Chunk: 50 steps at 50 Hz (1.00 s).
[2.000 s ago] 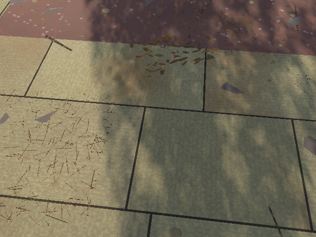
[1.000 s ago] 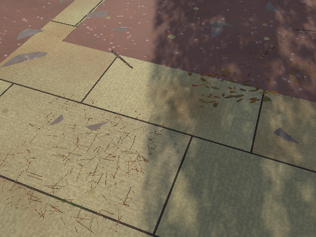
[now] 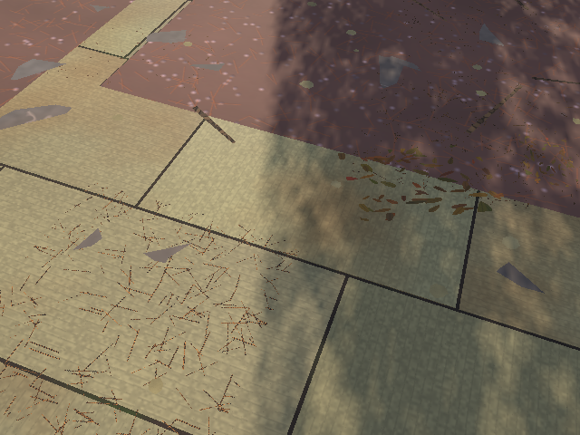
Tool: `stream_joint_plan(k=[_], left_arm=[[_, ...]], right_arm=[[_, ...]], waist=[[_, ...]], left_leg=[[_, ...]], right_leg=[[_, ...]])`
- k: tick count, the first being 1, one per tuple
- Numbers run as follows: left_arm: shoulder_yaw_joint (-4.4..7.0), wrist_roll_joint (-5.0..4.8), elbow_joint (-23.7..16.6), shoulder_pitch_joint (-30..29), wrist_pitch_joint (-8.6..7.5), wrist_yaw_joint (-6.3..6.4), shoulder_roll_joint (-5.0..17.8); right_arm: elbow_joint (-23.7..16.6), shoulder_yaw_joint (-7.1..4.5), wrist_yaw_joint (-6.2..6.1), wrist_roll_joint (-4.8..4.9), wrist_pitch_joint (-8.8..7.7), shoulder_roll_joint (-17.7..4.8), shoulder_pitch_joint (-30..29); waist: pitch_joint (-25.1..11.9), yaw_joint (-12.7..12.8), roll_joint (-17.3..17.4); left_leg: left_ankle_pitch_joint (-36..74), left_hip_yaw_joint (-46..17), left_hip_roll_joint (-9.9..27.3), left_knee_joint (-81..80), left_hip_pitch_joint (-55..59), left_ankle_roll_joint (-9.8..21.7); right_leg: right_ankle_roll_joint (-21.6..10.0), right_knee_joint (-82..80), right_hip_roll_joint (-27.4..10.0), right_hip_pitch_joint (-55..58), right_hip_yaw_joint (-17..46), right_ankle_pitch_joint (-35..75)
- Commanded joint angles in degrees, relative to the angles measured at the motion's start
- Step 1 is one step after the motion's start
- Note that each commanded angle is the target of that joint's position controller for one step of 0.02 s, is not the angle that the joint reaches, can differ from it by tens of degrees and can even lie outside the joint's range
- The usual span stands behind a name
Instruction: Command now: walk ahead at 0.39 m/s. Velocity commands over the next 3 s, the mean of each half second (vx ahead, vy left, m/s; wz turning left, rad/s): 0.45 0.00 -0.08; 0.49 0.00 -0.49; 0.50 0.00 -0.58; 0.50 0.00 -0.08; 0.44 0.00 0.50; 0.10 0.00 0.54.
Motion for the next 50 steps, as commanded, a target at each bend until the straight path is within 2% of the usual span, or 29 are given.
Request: stream_joint_plan(k=[1,2,4,7,11,15,17,19,20,21,22,23,24,25,26,27,28,30,33,36,40,43,44,45,46,47,48,49,50], left_arm=[[0.51,-1.34,-7.7,-7.9,-3.4,-0.75,4.7],[0.79,-0.53,-7.0,-7.4,-3.7,-0.78,4.7],[1.32,0.56,-6.9,-8.1,-3.6,-1.23,4.8],[0.91,0.98,-8.3,-11.7,-2.78,-1.69,2.3],[-0.22,0.71,-12.2,-21.8,-2.68,-2.03,0.2],[-0.51,0.25,-14.7,-26.9,-2.9,-3.08,0.8],[-0.29,0.16,-15.1,-26.6,-3.21,-3.83,1.8],[0.9,0.21,-14.1,-21.3,-3.15,-4.15,4.3],[2.11,0.11,-12.0,-13.7,-2.86,-4.06,6.2],[3.42,-0.06,-9.3,-4.6,-2.33,-3.75,8.3],[4.75,0.88,-8.1,3.5,-1.92,-3.29,13.0],[4.47,0.49,-7.3,5.5,-1.49,-3.21,12.2],[3.3,0.74,-7.6,1.9,-1.87,-3.23,8.8],[2.88,1.15,-8.9,-2.8,-2.36,-3.1,7.2],[2.37,1.6,-9.9,-7.1,-3.01,-3.36,5.8],[1.92,2.06,-10.7,-9.6,-3.48,-3.41,4.6],[1.71,2.3,-11.3,-10.7,-3.49,-3.38,4.1],[1.8,1.57,-11.2,-9.6,-3.29,-2.86,4.8],[2.59,1.35,-10.9,-5.3,-3.12,-1.25,7.6],[2.97,0.88,-10.7,-2.0,-2.45,-0.38,8.4],[3.03,0.11,-9.7,2.1,-1.66,-0.1,7.9],[3.37,0.46,-10.2,2.2,-0.93,0.39,8.3],[3.38,0.64,-10.7,1.7,-0.7,0.45,8.1],[2.84,0.88,-11.4,1.3,-0.65,0.33,6.5],[1.58,1.61,-12.7,0.9,-0.89,-0.05,3.1],[0.48,0.33,-14.4,7.8,-1.64,-0.27,-0.8],[1.06,-0.72,-14.1,8.9,-1.79,-0.15,4.3],[2.15,-0.77,-14.3,4.2,-1.46,-0.07,8.3],[2.38,-0.24,-14.9,1.0,-1.1,0.1,8.2]], right_arm=[[0.1,-0.25,0.87,-0.58,-1.68,-7.0,8.1],[-1.0,0.17,1.2,-0.62,-1.77,-6.6,5.4],[-1.1,1.05,1.18,-0.86,-1.23,-4.5,6.0],[-0.1,1.23,0.14,-1.14,-0.56,-5.4,10.2],[-0.6,1.14,-0.97,-1.12,-0.08,-7.2,11.5],[0.5,0.78,-1.23,-0.2,0.22,-7.4,14.3],[0.3,0.22,-1.36,-0.2,0.66,-8.3,13.2],[-0.4,-0.43,-1.49,-0.87,1.29,-9.7,11.7],[-0.9,-0.56,-1.56,-1.39,1.94,-9.8,10.8],[-1.6,-0.3,-1.65,-1.78,2.3,-9.3,10.5],[-3.4,1.02,-1.01,-2.57,1.66,-5.0,15.2],[-2.8,2.66,-0.03,-1.92,-0.42,-0.7,17.0],[-4.8,1.43,0.62,0.01,-2.6,-5.4,11.3],[-7.4,1.01,0.61,1.37,-3.8,-8.0,5.0],[-8.3,0.72,0.09,0.9,-4.33,-8.5,2.0],[-8.5,0.03,-0.53,0.01,-3.96,-9.1,2.0],[-9.0,-0.12,-0.81,-0.58,-3.24,-8.4,2.7],[-10.1,-0.1,-1.13,-1.18,-1.93,-6.7,2.6],[-13.7,-0.05,-1.59,-2.01,-1.11,-6.6,-5.3],[-16.3,0.58,-1.07,-1.76,-1.5,-5.3,-13.0],[-19.0,0.62,-0.24,-0.53,-1.85,-6.4,-18.1],[-19.8,-0.15,0.39,-0.26,-2.69,-9.1,-17.6],[-19.3,-0.52,0.39,-0.2,-3.02,-9.8,-14.7],[-17.9,-1.37,0.09,-0.58,-3.31,-11.5,-8.8],[-17.0,-2.29,-0.34,-1.48,-3.49,-14.6,0.3],[-15.5,-3.54,-0.46,-2.1,-2.38,-19.1,6.1],[-15.6,-2.66,-0.03,-1.14,-1.95,-14.6,5.9],[-16.9,-1.48,-0.02,-0.97,-1.75,-9.9,2.8],[-17.4,-1.02,0.05,-1.23,-1.47,-8.8,-0.3]], waist=[[7.5,-2.8,9.5],[7.1,-1.6,7.8],[6.4,-1.2,8.0],[6.0,-2.0,7.3],[7.8,-4.0,7.0],[9.7,-4.1,7.2],[8.4,-2.6,7.5],[2.8,1.1,9.3],[-2.1,5.0,9.9],[-7.1,9.0,9.1],[-15.2,7.8,-1.4],[-22.4,6.4,-11.6],[-16.0,7.0,-7.9],[-8.4,5.8,-4.3],[-3.5,3.4,2.5],[-2.2,1.0,3.5],[-1.4,-0.7,2.7],[0.3,-2.0,1.3],[3.3,-0.1,0.8],[3.6,2.6,-0.2],[2.3,4.5,-1.1],[1.3,2.9,-2.4],[0.3,1.2,-3.3],[-3.1,-1.7,-3.0],[-11.1,-5.6,1.6],[-18.3,-3.2,18.6],[-17.1,-3.3,19.1],[-9.7,-4.4,12.1],[-5.0,-3.6,7.7]], left_leg=[[-18.7,-34.4,20.4,-22.9,17.9,11.0],[-11.2,-28.4,17.8,-23.0,16.6,8.9],[3.1,-18.9,14.0,-23.4,15.1,6.5],[17.1,-12.7,12.3,-23.8,14.9,7.6],[19.3,-7.9,10.7,-26.0,10.6,7.4],[20.9,-6.7,13.2,-25.9,14.4,7.4],[26.8,-4.5,14.6,-23.2,19.2,6.4],[46.7,-2.3,15.1,-15.1,22.5,5.0],[56.1,-0.3,13.9,-5.4,22.2,3.9],[55.5,1.5,11.9,7.2,15.9,2.1],[35.3,2.7,6.7,28.3,-6.4,-0.9],[-10.8,-3.1,-3.7,46.3,-20.4,-3.0],[-10.9,-10.1,-0.3,51.8,-27.4,-0.9],[-6.7,-9.2,2.3,50.9,-29.0,0.4],[-2.5,-8.6,4.7,46.1,-26.8,0.6],[-0.3,-8.8,6.8,41.2,-22.5,0.5],[0.1,-9.0,7.5,39.0,-19.5,0.1],[0.1,-8.0,8.1,33.1,-17.9,-1.5],[9.4,-6.4,7.1,20.4,-20.3,-4.3],[21.3,-5.6,3.9,5.5,-15.8,-5.0],[23.5,-6.9,1.9,-1.5,-12.8,-5.2],[16.2,-8.1,1.7,-4.9,-10.5,-3.8],[14.0,-7.4,1.6,-6.3,-6.6,-2.7],[12.8,-7.3,2.5,-7.7,2.1,-0.8],[9.9,-14.7,11.1,-6.0,16.5,2.9],[-0.4,-38.8,24.0,-9.8,35.6,11.7],[-10.3,-47.8,26.3,-12.6,35.2,12.4],[-9.3,-38.7,23.4,-13.3,28.7,9.6],[-1.7,-29.9,20.5,-14.2,21.5,7.7]], right_leg=[[-2.6,21.0,-3.2,-35.2,3.0,4.0],[-2.7,19.0,-4.7,-33.7,2.2,8.8],[-1.7,13.8,-6.3,-29.9,0.8,14.7],[0.8,7.8,-5.8,-29.9,-2.0,19.4],[2.1,-8.3,-3.5,-24.7,-4.6,27.5],[0.3,-15.7,-2.4,-22.6,-4.3,29.6],[-1.6,-17.8,-1.9,-21.2,-4.5,27.6],[-4.0,-16.5,1.2,-12.6,-6.4,23.8],[-5.5,-15.8,3.6,-3.7,-7.8,22.2],[-7.3,-16.1,3.5,9.5,-6.3,22.6],[-14.5,-15.5,-9.1,32.8,15.3,16.6],[-21.7,-28.9,-19.4,41.8,43.5,3.5],[-18.8,-32.8,-17.5,37.4,42.6,0.6],[-16.7,-33.6,-15.7,28.5,34.0,5.2],[-15.6,-35.1,-13.4,18.3,27.2,13.0],[-14.6,-35.9,-11.4,11.7,22.4,18.5],[-14.6,-37.1,-9.9,7.2,20.4,20.7],[-14.9,-39.0,-8.7,1.7,17.3,21.7],[-14.5,-40.6,-6.9,-2.2,14.3,20.9],[-11.2,-38.9,-3.9,-3.9,11.2,20.6],[-9.7,-34.8,-5.5,1.2,15.1,17.5],[-8.7,-28.6,-7.6,7.2,20.1,18.5],[-8.2,-26.0,-7.2,7.6,20.8,20.3],[-6.7,-20.0,-4.4,6.1,19.7,22.8],[-4.8,-4.9,-0.8,-0.2,15.1,18.4],[-0.8,13.2,7.7,-20.5,6.2,-3.7],[-0.4,22.9,3.0,-28.9,7.3,-8.1],[-0.1,25.8,0.6,-31.0,7.7,-2.8],[0.6,25.2,-1.5,-29.4,5.8,1.8]])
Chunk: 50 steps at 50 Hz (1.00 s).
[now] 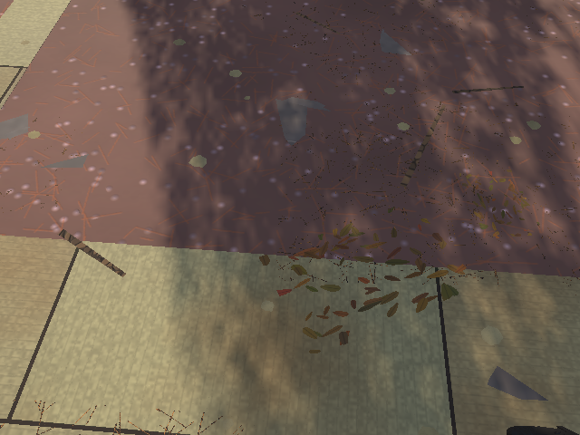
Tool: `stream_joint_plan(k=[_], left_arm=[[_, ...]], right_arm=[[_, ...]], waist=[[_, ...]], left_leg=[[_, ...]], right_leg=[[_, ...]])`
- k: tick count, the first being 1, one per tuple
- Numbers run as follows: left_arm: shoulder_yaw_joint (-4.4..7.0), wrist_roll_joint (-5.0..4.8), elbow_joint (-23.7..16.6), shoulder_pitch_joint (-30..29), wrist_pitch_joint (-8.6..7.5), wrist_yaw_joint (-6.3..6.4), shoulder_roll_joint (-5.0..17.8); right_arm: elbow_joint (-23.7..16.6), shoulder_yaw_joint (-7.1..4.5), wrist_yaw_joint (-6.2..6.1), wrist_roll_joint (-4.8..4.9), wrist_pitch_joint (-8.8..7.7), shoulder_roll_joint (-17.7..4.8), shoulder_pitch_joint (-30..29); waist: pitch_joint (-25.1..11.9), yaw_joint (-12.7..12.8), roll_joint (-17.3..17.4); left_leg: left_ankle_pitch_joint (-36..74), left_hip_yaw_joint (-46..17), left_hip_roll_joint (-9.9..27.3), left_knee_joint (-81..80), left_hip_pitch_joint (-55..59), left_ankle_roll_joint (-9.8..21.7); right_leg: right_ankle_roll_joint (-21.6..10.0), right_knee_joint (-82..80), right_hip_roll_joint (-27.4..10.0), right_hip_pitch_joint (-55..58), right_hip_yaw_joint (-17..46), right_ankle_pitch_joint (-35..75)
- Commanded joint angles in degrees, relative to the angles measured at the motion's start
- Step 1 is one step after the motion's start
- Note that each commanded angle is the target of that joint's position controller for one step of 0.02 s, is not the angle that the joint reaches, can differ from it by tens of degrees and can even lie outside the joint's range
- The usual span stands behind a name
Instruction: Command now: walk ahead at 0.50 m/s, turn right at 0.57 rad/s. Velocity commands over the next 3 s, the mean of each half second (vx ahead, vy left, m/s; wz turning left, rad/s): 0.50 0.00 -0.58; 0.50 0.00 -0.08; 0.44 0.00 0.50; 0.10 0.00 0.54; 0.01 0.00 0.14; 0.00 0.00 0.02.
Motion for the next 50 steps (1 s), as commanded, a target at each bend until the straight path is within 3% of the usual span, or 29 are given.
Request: stream_joint_plan(k=[1,3,5,8,12,17,19,20,21,22,23,24,25,26,27,29,31,34,38,43,45,46,47,48,49,50], left_arm=[[1.68,0.48,-6.1,-3.3,-0.73,0.2,7.1],[1.75,0.23,-7.0,-3.4,0.06,-0.42,4.7],[1.38,0.21,-8.4,-4.5,0.76,-0.77,2.8],[1.1,0.59,-10.8,-7.7,0.99,-1.13,2.2],[0.49,0.63,-13.3,-14.2,0.39,-2.59,1.3],[0.49,0.53,-17.4,-21.1,0.57,-4.11,2.0],[1.35,0.75,-18.0,-19.4,0.86,-4.35,3.7],[2.29,0.83,-17.4,-15.4,1.06,-4.26,5.4],[3.88,0.66,-15.1,-6.6,1.22,-3.87,7.9],[5.92,0.55,-12.4,3.7,1.78,-2.68,12.1],[6.72,0.06,-12.7,2.2,1.46,-2.09,19.3],[5.34,0.57,-14.6,4.7,0.62,-2.27,15.1],[4.29,1.15,-13.7,2.8,-0.22,-2.54,11.8],[3.74,0.93,-13.8,-0.7,-0.64,-2.53,10.2],[3.09,1.02,-14.6,-5.1,-0.66,-2.43,8.3],[2.25,2.04,-15.7,-8.9,-0.84,-2.11,6.2],[2.24,1.82,-14.5,-8.1,-1.38,-1.7,6.6],[2.25,1.79,-12.4,-5.7,-1.63,-0.8,7.5],[1.94,1.75,-9.9,-2.6,-1.91,-0.66,7.9],[2.25,1.77,-6.4,0.7,-1.49,-0.77,8.8],[2.45,1.68,-5.9,0.6,-0.86,-0.39,9.3],[2.55,1.76,-6.1,-0.5,-0.58,-0.15,9.8],[2.68,1.92,-6.4,-1.2,-0.26,0.14,10.4],[2.58,1.96,-6.9,-2.4,0.25,0.48,10.6],[2.11,2.22,-7.7,-2.7,0.27,1.03,9.9],[0.42,2.96,-10.1,3.1,-1.03,0.62,5.1]], right_arm=[[-0.7,-2.03,-0.08,-0.27,0.67,-6.4,8.5],[-0.1,-1.81,-0.02,-0.66,0.61,-5.6,7.2],[0.7,-2.29,0.06,-0.16,0.19,-6.4,7.8],[1.7,-3.07,-0.21,-0.04,0.19,-8.4,8.6],[2.2,-3.46,-0.61,0.24,0.94,-10.0,9.6],[3.7,-4.19,-0.77,1.5,2.52,-12.4,13.3],[3.5,-4.67,-1.05,1.83,3.3,-14.0,13.0],[3.3,-4.93,-1.27,1.94,3.77,-14.9,12.9],[3.0,-4.78,-1.53,2.07,4.19,-14.7,12.1],[2.1,-3.91,-1.75,1.0,3.97,-12.8,12.8],[-1.5,-0.98,-0.71,-1.53,2.46,-3.8,18.7],[-2.3,-1.3,0.16,0.64,0.02,-7.8,13.2],[-4.2,-2.18,0.53,2.86,-1.02,-10.9,7.0],[-4.4,-1.82,0.23,2.31,-1.48,-10.2,6.4],[-3.5,-2.06,-0.23,0.76,-1.35,-10.2,6.8],[-2.8,-2.51,-0.09,0.14,0.21,-10.3,9.9],[-2.6,-2.12,-0.07,-0.4,1.34,-8.3,10.2],[-3.7,-1.24,0.03,-0.33,1.84,-6.1,5.7],[-5.0,-0.44,1.08,0.85,1.43,-4.7,-1.1],[-7.9,-0.4,2.86,1.59,1.24,-5.4,-6.2],[-8.7,-0.45,3.67,1.53,1.19,-5.5,-5.9],[-8.6,-0.75,3.85,1.41,1.26,-6.1,-3.9],[-8.1,-1.4,3.75,1.19,1.46,-7.3,-0.6],[-6.6,-2.6,3.45,0.97,1.66,-9.3,6.1],[-5.3,-3.91,2.86,0.95,1.91,-12.3,14.2],[-5.4,-5.55,2.35,0.35,2.07,-18.6,20.2]], waist=[[-3.3,-6.1,5.6],[-1.2,-4.3,7.9],[-0.6,-4.0,7.4],[0.1,-4.2,5.6],[1.5,-6.3,4.9],[3.6,-7.5,4.9],[1.4,-5.2,6.5],[-1.4,-2.6,7.2],[-5.9,2.4,6.3],[-11.3,6.8,1.8],[-16.0,-0.8,-14.5],[-24.3,3.7,-8.6],[-15.2,4.4,-4.9],[-10.0,1.7,-1.1],[-6.4,-1.0,1.0],[-4.9,-4.4,-0.8],[-4.0,-4.8,-0.5],[-1.8,-3.2,-1.3],[0.6,0.6,-1.9],[3.6,2.4,-1.0],[3.0,1.6,-1.4],[1.3,0.3,-2.2],[-1.7,-1.5,-3.3],[-6.1,-5.4,-2.9],[-11.1,-9.4,-1.3],[-19.6,-7.9,10.9]], left_leg=[[-4.3,-21.6,18.8,-13.9,24.8,8.8],[1.6,-13.7,16.0,-17.0,18.8,8.1],[5.8,-9.3,15.9,-19.1,17.4,9.4],[11.3,-4.1,16.5,-20.6,18.4,10.4],[13.5,3.8,15.1,-20.8,19.2,8.8],[18.2,7.9,17.7,-17.6,26.0,6.9],[34.8,10.1,17.9,-11.1,27.8,5.7],[43.8,11.3,17.4,-4.1,27.6,5.1],[46.3,13.0,15.7,7.1,24.0,3.6],[32.6,13.1,13.6,23.7,10.5,1.1],[-23.1,9.3,2.5,44.6,-16.4,-2.3],[-26.7,-4.2,0.6,51.8,-23.0,-1.7],[-20.6,-4.7,3.3,51.1,-27.7,-0.5],[-15.3,-4.4,5.6,46.0,-25.6,0.1],[-12.4,-4.3,7.4,41.1,-21.2,-0.4],[-9.1,-4.2,9.3,36.7,-14.0,-1.4],[-6.3,-2.7,9.1,32.6,-12.3,-3.0],[4.4,-1.7,9.0,22.4,-14.1,-4.1],[18.4,0.0,7.2,9.0,-11.7,-2.4],[12.5,-0.7,5.5,3.4,-18.7,1.1],[7.1,0.0,4.2,2.5,-18.5,2.8],[4.5,1.3,2.7,2.2,-15.1,3.7],[2.2,3.3,0.5,2.8,-9.6,4.7],[3.0,5.2,-2.1,1.5,-0.1,6.2],[7.1,0.0,0.6,1.6,14.6,8.8],[3.7,-26.8,15.4,1.0,37.9,19.2]], right_leg=[[1.2,10.4,-7.8,-26.0,0.1,6.3],[1.3,7.3,-10.0,-22.3,-1.1,9.4],[1.9,5.1,-10.8,-22.8,-2.1,11.3],[2.7,-2.0,-11.3,-25.1,-2.3,17.2],[1.9,-14.7,-10.4,-22.3,-5.6,27.9],[-0.8,-22.4,-8.7,-21.5,-9.4,23.8],[-3.0,-23.5,-5.5,-15.8,-12.4,18.0],[-4.4,-23.9,-3.1,-9.7,-14.0,15.7],[-6.5,-27.5,-0.5,2.5,-14.8,18.6],[-9.3,-28.4,-3.8,20.8,-7.1,19.7],[-19.6,-32.0,-19.6,40.4,24.9,13.6],[-22.6,-41.7,-23.8,43.1,40.6,4.5],[-19.2,-43.2,-22.1,37.6,32.2,8.7],[-17.1,-43.2,-19.6,28.7,25.1,13.7],[-15.5,-43.6,-17.2,20.1,19.4,19.7],[-14.8,-46.1,-15.0,10.8,13.8,27.8],[-15.1,-47.6,-14.1,6.6,9.3,34.2],[-13.2,-49.0,-12.2,5.8,3.2,36.5],[-10.1,-50.4,-11.8,7.2,-1.2,29.1],[-9.3,-48.0,-16.9,19.7,-1.8,31.9],[-8.1,-44.9,-18.0,23.6,-3.3,40.1],[-7.2,-42.0,-17.7,24.2,-4.5,49.2],[-6.3,-37.4,-17.1,24.6,-5.7,60.5],[-5.0,-28.2,-15.2,23.1,-8.1,69.0],[-2.8,-15.4,-13.4,14.3,-9.9,63.6],[1.9,8.4,-4.8,-9.2,-11.5,36.0]])
Over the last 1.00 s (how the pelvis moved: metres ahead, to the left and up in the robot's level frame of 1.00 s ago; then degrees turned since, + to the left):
0.56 -0.02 0.00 -19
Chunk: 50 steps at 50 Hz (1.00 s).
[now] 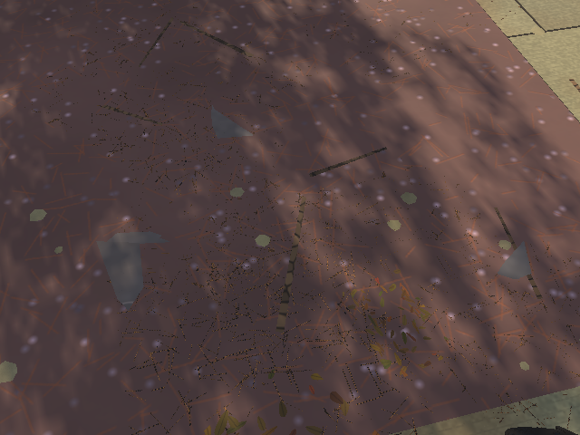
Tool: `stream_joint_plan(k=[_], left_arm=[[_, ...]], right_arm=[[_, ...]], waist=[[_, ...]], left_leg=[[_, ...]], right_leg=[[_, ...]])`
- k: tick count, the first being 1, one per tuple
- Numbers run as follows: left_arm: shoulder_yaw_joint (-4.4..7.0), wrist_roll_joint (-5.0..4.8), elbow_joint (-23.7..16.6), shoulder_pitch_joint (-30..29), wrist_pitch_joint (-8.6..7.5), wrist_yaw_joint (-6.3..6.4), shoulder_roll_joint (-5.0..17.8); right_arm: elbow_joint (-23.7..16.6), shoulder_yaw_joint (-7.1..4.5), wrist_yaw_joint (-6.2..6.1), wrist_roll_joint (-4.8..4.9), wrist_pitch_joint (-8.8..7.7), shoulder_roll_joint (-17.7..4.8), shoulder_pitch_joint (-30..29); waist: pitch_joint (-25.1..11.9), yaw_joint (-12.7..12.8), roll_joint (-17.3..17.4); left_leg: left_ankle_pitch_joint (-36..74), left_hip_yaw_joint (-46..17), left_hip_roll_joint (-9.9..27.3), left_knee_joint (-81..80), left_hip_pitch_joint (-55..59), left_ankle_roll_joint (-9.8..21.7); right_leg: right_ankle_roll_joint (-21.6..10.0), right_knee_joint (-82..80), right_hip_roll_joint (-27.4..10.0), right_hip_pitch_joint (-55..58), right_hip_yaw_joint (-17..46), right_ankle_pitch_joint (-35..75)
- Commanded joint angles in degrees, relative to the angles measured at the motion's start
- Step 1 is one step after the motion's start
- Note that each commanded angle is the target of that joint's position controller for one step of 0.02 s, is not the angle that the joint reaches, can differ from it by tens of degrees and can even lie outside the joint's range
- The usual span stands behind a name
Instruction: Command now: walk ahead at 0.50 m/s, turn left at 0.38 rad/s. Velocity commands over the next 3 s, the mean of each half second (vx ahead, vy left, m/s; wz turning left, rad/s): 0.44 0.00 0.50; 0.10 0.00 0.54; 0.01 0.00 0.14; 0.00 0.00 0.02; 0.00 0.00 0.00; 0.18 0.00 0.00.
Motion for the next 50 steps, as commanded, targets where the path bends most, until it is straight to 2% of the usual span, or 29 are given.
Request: stream_joint_plan(k=[1,2,3,4,5,7,9,13,17,19,21,22,23,24,25,26,27,29,31,35,40,43,44,45,46,47,48,49,50], left_arm=[[-0.59,1.01,-6.2,3.4,-3.29,-0.48,3.4],[0.28,-1.23,-7.7,-1.4,-4.65,-1.55,7.2],[-0.02,-1.9,-9.1,-5.7,-5.42,-1.85,7.2],[0.03,-0.85,-9.6,-7.7,-5.68,-1.67,6.8],[0.52,0.22,-9.6,-7.5,-5.3,-1.34,7.1],[0.48,0.79,-9.5,-5.2,-4.18,-1.04,6.0],[0.05,0.99,-9.6,-5.7,-3.36,-0.56,4.6],[-0.98,0.76,-11.4,-14.6,-3.62,-0.65,2.2],[-0.36,-0.19,-12.6,-19.9,-4.5,-1.5,3.9],[0.57,0.11,-12.5,-18.8,-4.97,-1.73,5.5],[1.41,0.65,-11.2,-13.3,-5.5,-1.49,6.5],[2.14,1.69,-11.0,-7.6,-5.61,-0.99,9.4],[2.57,2.57,-10.9,-3.6,-4.59,-0.53,12.1],[2.84,0.64,-9.4,-1.2,-3.31,-0.98,11.4],[1.87,0.5,-11.0,-3.7,-2.55,-0.65,7.3],[1.12,0.62,-11.4,-6.6,-1.74,-0.27,5.2],[0.62,0.71,-11.4,-9.2,-1.16,-0.17,4.4],[0.81,1.18,-10.4,-12.3,-0.66,-0.09,5.1],[1.35,1.34,-9.4,-13.2,-0.7,-0.03,6.0],[2.18,0.42,-8.4,-15.2,0.14,0.42,7.8],[2.94,-0.77,-6.7,-14.9,1.02,-0.16,9.8],[3.03,-2.04,-5.5,-14.4,1.47,-0.31,9.6],[2.5,-1.55,-3.9,-11.0,1.64,-0.5,7.5],[1.12,1.19,-5.0,-9.6,1.66,-0.94,3.7],[1.19,1.29,-7.1,-13.3,1.82,-0.37,4.7],[2.01,0.19,-6.7,-15.5,2.11,-0.11,7.3],[2.16,-0.68,-6.3,-15.1,2.39,0.04,7.2],[2.21,-0.49,-4.9,-13.9,2.67,0.44,6.7],[2.36,-0.05,-4.5,-13.5,2.95,0.66,7.1]], right_arm=[[-0.4,-4.76,-0.91,0.61,0.03,-13.8,19.9],[-0.8,-3.85,-1.3,0.62,0.42,-10.9,18.1],[-1.7,-3.61,-1.59,0.35,0.72,-9.9,14.9],[-2.4,-3.27,-1.69,0.11,0.97,-9.0,11.8],[-3.3,-2.77,-1.86,-0.39,0.95,-7.8,9.7],[-4.1,-2.88,-2.19,-0.53,1.03,-8.1,7.9],[-3.8,-3.23,-2.77,-0.29,0.87,-9.2,8.2],[-2.4,-3.79,-3.88,0.62,1.56,-10.4,11.0],[-1.0,-3.95,-4.39,1.08,2.71,-10.4,14.8],[-1.0,-4.09,-4.8,0.81,3.6,-10.2,14.9],[-2.4,-3.79,-5.04,0.78,4.13,-8.7,12.2],[-4.1,-2.88,-5.0,0.04,3.9,-5.9,11.4],[-4.1,-1.66,-4.88,-0.9,3.58,-1.7,20.6],[-4.0,-2.01,-4.58,0.3,3.37,-6.5,25.2],[-3.4,-3.25,-4.81,0.98,4.12,-10.2,20.7],[-4.5,-3.72,-5.05,0.8,5.03,-11.2,15.2],[-5.1,-3.97,-5.26,0.53,6.02,-10.8,12.8],[-5.6,-3.57,-5.26,0.77,7.52,-7.7,13.3],[-6.2,-3.05,-5.35,0.6,7.96,-5.4,13.1],[-7.6,-2.89,-4.5,0.09,8.2,-5.3,9.8],[-9.9,-3.6,-3.04,0.15,8.92,-6.9,5.5],[-9.7,-4.38,-2.54,0.0,8.8,-7.1,7.3],[-9.3,-5.13,-3.07,-0.25,8.57,-9.0,9.3],[-10.3,-6.52,-4.21,-0.68,8.25,-15.5,10.9],[-11.5,-6.12,-4.06,-2.2,7.32,-16.5,10.1],[-10.8,-5.24,-3.61,-2.42,6.2,-13.4,10.9],[-10.1,-4.56,-3.57,-2.06,5.4,-11.7,8.7],[-10.1,-4.16,-3.68,-1.33,5.21,-10.3,6.1],[-10.1,-3.65,-3.9,-0.74,5.3,-9.4,3.8]], waist=[[-24.1,-7.9,12.6],[-17.3,-9.1,8.5],[-10.8,-8.3,3.4],[-5.4,-6.2,-0.8],[-3.4,-4.2,-0.7],[-2.7,-1.8,1.9],[-2.2,-1.5,2.5],[-1.3,-4.8,3.5],[-1.3,-6.6,4.8],[-2.3,-5.5,6.2],[-5.1,-1.7,6.7],[-11.9,0.7,3.0],[-19.7,-2.3,-12.2],[-24.8,-2.4,-19.1],[-18.6,-0.6,-11.1],[-13.4,-0.1,-6.9],[-9.5,-0.8,-5.4],[-5.0,-3.4,-7.9],[-4.9,-3.7,-9.4],[-7.8,-3.4,-8.0],[-5.6,-2.2,-8.6],[-5.3,-3.7,-7.1],[-5.6,-3.8,-2.9],[-7.0,-2.3,13.9],[-7.6,-4.6,17.1],[-8.4,-6.4,10.4],[-7.4,-4.7,8.5],[-7.3,-3.5,6.1],[-6.9,-2.7,6.6]], left_leg=[[-5.4,-48.5,20.9,-12.2,53.6,18.6],[-11.7,-42.2,19.2,-13.6,50.0,15.2],[-10.9,-35.3,17.2,-14.5,41.6,13.1],[-6.0,-30.4,15.1,-15.9,32.6,12.0],[-0.5,-27.0,13.2,-17.3,26.5,11.4],[5.7,-24.3,11.4,-19.2,20.1,12.0],[9.9,-20.4,10.0,-19.9,15.8,12.1],[6.0,-16.0,5.9,-18.7,12.2,8.3],[3.0,-20.9,7.0,-14.1,16.7,6.4],[7.8,-24.0,7.3,-8.5,20.8,4.5],[10.9,-23.9,4.4,-0.4,20.6,1.1],[4.2,-20.9,1.3,11.4,15.3,-1.6],[-32.8,-14.1,-6.0,28.5,0.3,-5.6],[-37.0,-12.3,-3.3,39.9,-7.6,-7.0],[-31.8,-12.3,-0.6,44.5,-10.6,-8.6],[-27.7,-9.8,0.6,44.3,-11.4,-9.5],[-25.7,-8.8,2.2,43.2,-10.4,-10.2],[-23.0,-6.2,3.7,37.4,-4.6,-10.3],[-21.1,-4.4,3.8,32.2,-2.4,-10.5],[-13.2,-3.6,5.6,21.6,2.5,-9.5],[-11.9,-1.0,5.1,10.6,7.3,-6.6],[-5.9,1.4,2.4,-2.5,14.6,-3.4],[1.6,-1.8,2.9,-7.8,21.3,-1.3],[23.3,-20.3,17.1,-9.9,30.9,4.0],[25.7,-30.6,25.2,-11.7,28.5,14.7],[24.1,-26.3,22.6,-12.1,26.9,14.5],[21.6,-21.5,19.4,-11.5,25.7,11.5],[18.7,-18.5,16.8,-11.2,25.3,8.7],[19.8,-16.6,15.8,-11.2,23.8,7.7]], right_leg=[[2.5,45.0,4.0,-38.6,7.0,-4.7],[1.5,47.6,0.0,-44.8,10.8,-2.5],[0.8,44.3,-2.6,-45.5,9.6,1.6],[0.9,38.3,-4.4,-44.0,8.5,4.3],[1.3,34.2,-6.0,-40.3,8.3,6.3],[3.0,29.9,-6.5,-36.2,7.4,7.3],[4.9,24.4,-6.2,-35.0,6.1,10.3],[6.3,6.8,-3.3,-30.2,5.3,26.6],[5.7,-2.5,-0.6,-27.3,6.6,29.3],[4.2,-5.5,0.5,-25.4,7.2,25.9],[1.5,-10.3,-0.7,-16.5,6.3,30.7],[-2.2,-7.6,-9.0,-3.5,12.1,41.6],[-10.9,-3.2,-24.5,14.8,28.2,61.2],[-15.9,-5.2,-30.4,18.2,41.3,50.4],[-13.7,-7.2,-26.3,13.0,34.9,43.2],[-11.3,-8.1,-23.0,6.9,26.6,41.7],[-10.6,-9.1,-20.2,0.7,21.3,43.2],[-9.7,-12.9,-16.4,-10.0,13.6,41.4],[-11.1,-15.2,-16.4,-11.7,10.0,43.3],[-11.8,-16.4,-18.6,-11.1,5.6,40.3],[-9.8,-15.5,-20.0,-10.4,2.7,29.8],[-5.5,-8.7,-18.4,-10.5,-0.3,24.9],[-1.9,-2.6,-15.5,-14.7,-2.8,20.1],[3.8,14.9,-8.4,-27.4,-8.5,0.6],[6.2,28.1,-2.1,-37.2,-2.1,-12.9],[5.9,34.1,-3.6,-37.2,2.9,-11.0],[5.2,34.5,-4.4,-37.1,4.2,-7.0],[5.3,32.9,-5.1,-36.7,4.8,-3.5],[5.8,32.1,-5.1,-35.1,4.6,-0.6]])
Over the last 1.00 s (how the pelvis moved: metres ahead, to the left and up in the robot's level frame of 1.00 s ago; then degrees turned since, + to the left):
0.55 -0.14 -0.01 -17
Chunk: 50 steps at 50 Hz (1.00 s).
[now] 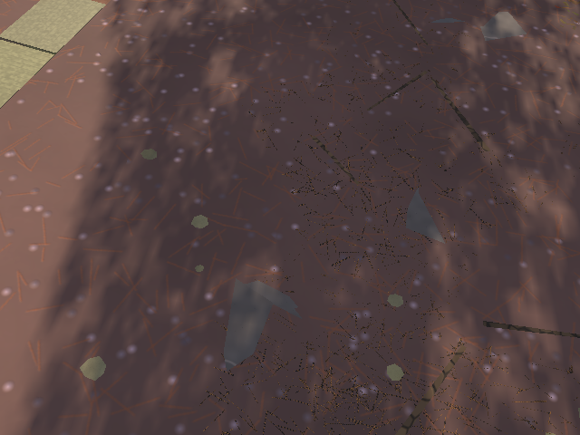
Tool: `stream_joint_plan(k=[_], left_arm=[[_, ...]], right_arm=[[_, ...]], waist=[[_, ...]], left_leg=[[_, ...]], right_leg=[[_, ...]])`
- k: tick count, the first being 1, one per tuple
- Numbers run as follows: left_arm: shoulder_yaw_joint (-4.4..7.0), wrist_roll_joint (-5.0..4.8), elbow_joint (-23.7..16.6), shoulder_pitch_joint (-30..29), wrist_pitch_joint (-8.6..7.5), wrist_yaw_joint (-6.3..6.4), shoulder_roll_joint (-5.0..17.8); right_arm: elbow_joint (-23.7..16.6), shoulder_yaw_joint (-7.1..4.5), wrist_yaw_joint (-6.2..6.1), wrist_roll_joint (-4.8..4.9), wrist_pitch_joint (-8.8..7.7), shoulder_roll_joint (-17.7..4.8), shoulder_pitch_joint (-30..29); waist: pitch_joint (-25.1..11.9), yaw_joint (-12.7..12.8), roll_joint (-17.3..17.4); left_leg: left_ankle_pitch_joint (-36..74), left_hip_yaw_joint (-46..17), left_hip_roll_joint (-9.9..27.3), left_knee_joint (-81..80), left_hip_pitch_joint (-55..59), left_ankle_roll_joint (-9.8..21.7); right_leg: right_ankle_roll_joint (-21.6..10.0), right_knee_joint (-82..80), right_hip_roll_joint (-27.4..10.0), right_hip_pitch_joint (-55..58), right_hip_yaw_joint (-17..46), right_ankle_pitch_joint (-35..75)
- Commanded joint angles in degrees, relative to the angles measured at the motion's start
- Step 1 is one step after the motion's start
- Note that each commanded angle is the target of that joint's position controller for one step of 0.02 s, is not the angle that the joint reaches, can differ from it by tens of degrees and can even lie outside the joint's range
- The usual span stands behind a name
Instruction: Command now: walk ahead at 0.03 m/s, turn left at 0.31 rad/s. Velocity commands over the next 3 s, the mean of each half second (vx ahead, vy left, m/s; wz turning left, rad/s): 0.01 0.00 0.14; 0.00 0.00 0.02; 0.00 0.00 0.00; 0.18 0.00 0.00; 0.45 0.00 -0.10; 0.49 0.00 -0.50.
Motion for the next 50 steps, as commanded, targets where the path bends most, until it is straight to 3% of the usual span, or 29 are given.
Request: stream_joint_plan(k=[1,3,6,9,12,13,14,15,16,17,21,29,50], left_arm=[[1.32,0.16,-2.6,0.5,-0.11,0.54,5.1],[0.89,-0.32,-2.0,1.8,0.0,0.35,3.8],[-0.22,-0.18,-2.2,-0.1,0.17,0.15,1.7],[-0.3,-0.37,-2.1,-0.4,0.28,-0.1,2.5],[-0.71,0.11,-0.7,2.6,-0.2,-0.55,1.4],[-0.84,1.01,-0.5,3.2,-0.48,-0.66,2.1],[-0.36,1.51,-0.8,3.7,-0.62,-0.45,5.5],[0.02,0.79,0.3,1.3,-0.68,-0.51,6.6],[-0.7,0.62,-0.5,-0.5,-0.99,-0.84,3.2],[-1.12,1.05,-0.2,-0.7,-1.36,-0.88,2.1],[-1.63,0.76,1.5,1.2,-2.68,-0.5,1.9],[-2.18,0.53,4.1,1.9,-2.38,0.11,1.4],[-2.75,0.24,12.8,3.6,-1.96,0.5,0.6]], right_arm=[[-3.1,-1.77,-0.72,0.31,-1.38,-7.6,-1.5],[-2.8,-1.31,-0.99,-0.15,-1.42,-6.5,-2.4],[-1.7,-1.32,-1.18,-0.09,-1.23,-6.5,-2.3],[-0.2,-1.31,-0.81,-0.24,-0.94,-6.8,-1.8],[1.5,-0.3,-0.39,0.58,-1.0,-4.6,-3.3],[2.5,0.14,-0.3,0.41,-1.37,-3.4,-1.3],[2.9,0.42,-0.11,-0.62,-1.86,-2.6,0.5],[3.2,0.33,0.07,-0.95,-2.09,-1.9,2.7],[3.7,0.23,-0.15,-1.38,-1.95,-3.3,-0.5],[3.4,-0.26,-0.39,-0.92,-1.68,-4.2,-2.7],[4.7,-0.31,-1.06,-0.57,-0.75,-2.9,-1.9],[8.7,-0.76,-1.54,-0.18,-1.24,-2.0,0.1],[20.6,-0.72,-2.75,0.4,-1.24,-2.0,1.3]], waist=[[-9.8,0.2,9.7],[-10.4,0.8,9.6],[-9.6,-0.6,9.9],[-8.3,-1.7,10.6],[-6.8,0.8,8.9],[-7.2,0.6,6.9],[-7.8,-1.4,1.2],[-7.0,-4.5,-6.3],[-5.5,-2.3,-5.3],[-4.4,-1.5,-4.4],[-3.3,-0.8,-2.0],[-3.3,-0.2,2.0],[-2.0,-0.2,1.8]], left_leg=[[30.5,-12.6,13.4,-9.7,11.4,10.6],[29.8,-10.9,12.3,-10.0,11.2,10.6],[24.1,-11.1,12.0,-10.0,10.9,10.6],[18.1,-13.5,12.7,-10.4,9.2,11.5],[11.1,-13.5,10.5,-9.0,5.9,8.6],[7.2,-12.9,8.6,-8.6,4.0,5.8],[1.6,-10.0,5.1,-5.4,1.8,2.8],[-2.3,-5.1,1.0,-6.2,3.9,0.3],[-1.1,-4.5,0.7,-5.3,7.5,-1.2],[0.2,-4.5,0.8,-4.7,8.3,-1.0],[3.9,-5.5,1.6,-5.2,8.1,0.0],[7.7,-5.3,1.8,-5.5,8.7,-1.0],[9.8,-3.9,1.8,-7.0,10.8,-1.7]], right_leg=[[1.0,5.8,-0.4,-4.7,3.5,4.0],[1.6,0.9,-0.1,-1.7,3.4,6.4],[1.6,-10.9,-0.4,2.9,3.4,6.9],[1.0,-18.3,0.1,7.3,2.8,6.6],[-0.9,-34.5,0.9,15.6,1.6,17.8],[-2.1,-37.7,-0.8,20.1,4.0,24.9],[-4.1,-36.8,-5.8,23.1,8.7,34.3],[-7.1,-35.7,-6.7,17.5,9.0,25.7],[-7.2,-37.6,-5.2,12.5,8.9,16.7],[-6.0,-38.3,-4.2,10.8,8.2,13.4],[-4.1,-37.2,-2.5,11.3,6.3,14.6],[-4.6,-36.3,-1.5,13.1,5.5,16.6],[-4.7,-38.1,0.4,14.6,4.2,19.3]])
Over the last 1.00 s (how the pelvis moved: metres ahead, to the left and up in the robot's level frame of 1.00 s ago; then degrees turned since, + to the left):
0.33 0.04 0.02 34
